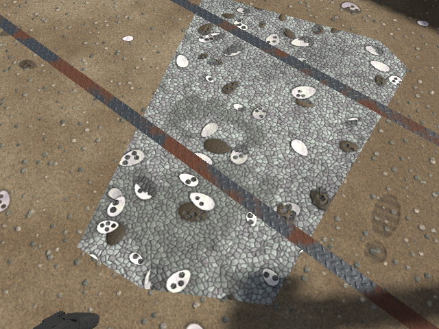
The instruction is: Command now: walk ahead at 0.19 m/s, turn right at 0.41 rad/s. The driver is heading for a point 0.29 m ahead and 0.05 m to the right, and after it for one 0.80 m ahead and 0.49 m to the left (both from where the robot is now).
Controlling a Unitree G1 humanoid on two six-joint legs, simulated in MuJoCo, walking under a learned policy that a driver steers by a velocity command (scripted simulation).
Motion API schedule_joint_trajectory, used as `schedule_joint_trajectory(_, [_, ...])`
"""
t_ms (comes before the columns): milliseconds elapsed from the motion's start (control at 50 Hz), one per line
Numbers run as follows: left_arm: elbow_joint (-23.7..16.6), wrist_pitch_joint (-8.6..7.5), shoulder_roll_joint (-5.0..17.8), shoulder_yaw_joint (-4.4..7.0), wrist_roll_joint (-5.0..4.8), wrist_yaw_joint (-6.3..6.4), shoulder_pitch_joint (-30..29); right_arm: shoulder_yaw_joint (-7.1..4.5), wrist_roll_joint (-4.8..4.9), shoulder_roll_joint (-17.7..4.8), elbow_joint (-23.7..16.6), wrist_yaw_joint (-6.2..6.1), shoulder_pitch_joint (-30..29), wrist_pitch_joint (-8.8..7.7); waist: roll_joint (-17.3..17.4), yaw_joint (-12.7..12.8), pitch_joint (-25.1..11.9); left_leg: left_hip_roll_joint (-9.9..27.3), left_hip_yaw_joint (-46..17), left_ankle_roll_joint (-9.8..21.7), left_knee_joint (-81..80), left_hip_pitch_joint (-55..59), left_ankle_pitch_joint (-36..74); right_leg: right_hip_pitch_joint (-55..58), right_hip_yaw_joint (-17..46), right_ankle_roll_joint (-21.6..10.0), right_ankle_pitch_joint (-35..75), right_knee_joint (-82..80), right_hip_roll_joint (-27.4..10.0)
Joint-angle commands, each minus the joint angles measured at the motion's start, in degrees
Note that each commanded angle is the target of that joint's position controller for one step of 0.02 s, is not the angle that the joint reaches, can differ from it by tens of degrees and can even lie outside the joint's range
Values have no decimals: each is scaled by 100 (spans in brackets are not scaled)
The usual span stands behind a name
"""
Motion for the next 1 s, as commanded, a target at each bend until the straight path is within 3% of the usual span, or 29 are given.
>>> schedule_joint_trajectory(20, [-145, -46, 612, 214, -94, 228, 774, -144, -129, -826, -451, -24, 343, 102, 159, 298, -1744, 220, -527, -6, 69, -1390, 290, 2590, 2508, -1087, 4143, -1440, -2147])
schedule_joint_trajectory(60, [42, -102, 509, 165, -36, 203, 825, -140, -118, -738, -350, -3, 468, 284, 156, 140, -1538, 207, -481, 29, -628, -669, 261, 1712, 2037, -839, 4128, -1654, -1904])
schedule_joint_trajectory(120, [200, -190, 527, 168, 74, 133, 780, -80, -54, -420, -335, 2, 354, 347, 80, 83, -1701, 110, -397, 81, -1461, -337, 530, 1440, 1626, -718, 4102, -1738, -1683])
schedule_joint_trajectory(160, [272, -179, 436, 146, 84, 95, 710, -52, -23, -306, -354, -3, 177, 370, -120, 99, -1664, 75, -375, 117, -2221, -138, 829, 1289, 1456, -534, 3235, -1848, -1489])
schedule_joint_trajectory(240, [416, -49, 411, 162, 112, 16, 822, -77, 1, -356, -399, -19, -205, 449, -526, 323, -1401, -117, -296, 180, -3142, 169, 877, 1063, 1721, -412, 694, -2116, -1465])
schedule_joint_trajectory(260, [489, -9, 454, 189, 97, 1, 1001, -74, -57, -356, -405, 21, -161, 412, -573, 369, -1493, -189, -198, 208, -3343, 304, 729, 1033, 1932, -407, -933, -2304, -1457])
schedule_joint_trajectory(300, [503, 96, 612, 255, 43, 4, 921, -87, -133, -349, -288, 129, 170, 325, -645, 170, -1247, -391, 119, 399, -4107, 1001, 593, 347, 2257, -237, -3315, -2531, -1451])
schedule_joint_trajectory(320, [479, 108, 587, 262, 27, 37, 804, -89, -124, -353, -143, 162, 480, 274, -523, -8, -1048, -435, 160, 586, -4533, 1467, 470, -139, 2162, -75, -3822, -2468, -1410])
schedule_joint_trajectory(340, [376, 81, 407, 233, 48, 76, 554, -96, -122, -454, 4, 160, 879, 205, -53, -218, -699, -158, -375, 831, -5327, 1736, -189, -697, 1855, 135, -3764, -1811, -1207])
schedule_joint_trajectory(360, [142, 4, -14, 138, -23, 78, 256, -170, -154, -846, 110, 131, 1275, 127, 1220, -338, -598, 1113, -2446, 1261, -6437, 2049, -1730, -1595, 894, 509, -3039, -93, -589])
schedule_joint_trajectory(380, [-118, -116, 202, 166, 47, 26, -203, -348, -67, -1269, 83, 114, 944, 92, 1373, -256, 184, 1915, -4293, 1656, -7432, 1363, -2372, -2226, 328, 748, -1499, 735, -361])
schedule_joint_trajectory(400, [-139, -195, 402, 232, 111, -20, -242, -325, -30, -1071, 17, 98, 575, 53, 590, 77, 275, 1757, -4175, 1602, -7474, 941, -1983, -1948, 708, 828, -716, 1039, -692])
schedule_joint_trajectory(420, [-19, -233, 422, 247, 108, -83, 44, -339, 8, -1023, -29, 135, 332, 3, 504, 291, 31, 1427, -3694, 1436, -7304, 785, -1335, -1548, 703, 941, -398, 1055, -690])
schedule_joint_trajectory(460, [118, -232, 380, 248, 197, -171, 299, -356, 50, -913, -68, 190, 216, -89, 664, 356, -407, 824, -2853, 1274, -7135, 666, -348, -939, 470, 1107, -180, 1285, -611])
schedule_joint_trajectory(500, [54, -204, 256, 212, 178, -160, 154, -367, 57, -785, -9, 218, 411, -141, 852, 256, -544, 535, -2580, 1257, -7039, 567, 22, -677, 389, 1204, -58, 1254, -604])
schedule_joint_trajectory(620, [-395, -299, 191, 84, 4, -73, -990, -578, -20, -1071, -14, 197, 1027, -143, 953, -313, -543, 431, -2962, 1509, -6628, 994, 240, -396, 384, 1374, -679, -297, -454])
schedule_joint_trajectory(660, [-479, -357, 234, 72, -48, -38, -1004, -627, -33, -1121, -83, 216, 861, -120, 1001, -244, -556, 404, -3114, 1521, -6404, 758, 272, 223, 415, 1292, -1024, -845, -379])
schedule_joint_trajectory(680, [-443, -402, 264, 77, -87, 9, -765, -643, -21, -1120, -147, 228, 644, -115, 966, -79, -619, 361, -3136, 1454, -6274, 399, 454, 931, 434, 1211, -887, -1181, -358])
schedule_joint_trajectory(700, [-300, -467, 345, 107, -95, 87, -239, -640, 12, -1081, -217, 235, 382, -130, 776, 241, -775, 207, -2974, 1307, -5932, -205, 697, 2096, 450, 1087, -463, -1620, -442])
schedule_joint_trajectory(720, [-83, -538, 694, 223, -21, 210, 603, -616, 52, -953, -260, 246, 237, -204, 449, 641, -1186, -108, -2627, 1102, -5115, -1119, 886, 3700, 718, 916, -496, -1575, -827])
schedule_joint_trajectory(740, [18, -547, 1330, 400, 160, 330, 1613, -483, 206, -503, -419, 275, 200, -311, -638, 1162, -1955, -673, -1754, 820, -3343, -2203, 509, 5316, 2103, 625, -2162, -1905, -2178])
schedule_joint_trajectory(760, [145, -488, 1762, 523, 267, 350, 1948, -354, 239, -304, -740, 224, 25, -334, -1631, 1163, -2332, -906, -1046, 804, -1951, -3245, -78, 5467, 4307, 174, -3796, -2381, -3343])
schedule_joint_trajectory(780, [76, -478, 1262, 416, 322, 334, 1540, -367, 86, -577, -654, 182, -154, -240, -795, 924, -1719, -287, -919, 835, -1038, -3523, 421, 4750, 4063, 83, -3762, -2279, -3342])
schedule_joint_trajectory(800, [14, -505, 816, 284, 270, 299, 1346, -384, -51, -645, -610, 249, -378, -202, -286, 868, -1303, -135, -836, 812, -818, -3506, 808, 4211, 3341, 147, -3118, -2280, -3023])
schedule_joint_trajectory(820, [64, -523, 586, 208, 239, 263, 1262, -386, -89, -614, -558, 347, -351, -161, -222, 730, -1079, 21, -784, 750, -809, -3369, 1057, 3852, 2598, 266, -2424, -2435, -2699])
schedule_joint_trajectory(840, [173, -551, 499, 166, 189, 257, 1351, -387, -161, -603, -589, 446, -434, -97, -420, 663, -866, 154, -728, 707, -778, -3394, 1166, 3624, 2107, 324, -2022, -2586, -2498])
schedule_joint_trajectory(880, [386, -627, 452, 157, 99, 191, 1558, -337, -174, -509, -707, 571, -688, 27, -612, 613, -528, 255, -619, 638, -509, -3642, 1399, 3428, 1376, 431, -1133, -2747, -2252])
schedule_joint_trajectory(940, [622, -739, 355, 130, 80, 120, 1674, -263, -158, -466, -996, 657, -1252, 86, -537, 480, -264, 301, -556, 584, -498, -3813, 1928, 3153, 515, 449, 119, -2951, -2186])
schedule_joint_trajectory(1000, [802, -808, 386, 127, 79, 131, 1536, -164, -143, -475, -1228, 738, -1792, 92, -452, 334, 95, 273, -120, 655, -1612, -3209, 2513, 2645, -487, 590, 1071, -3262, -1935])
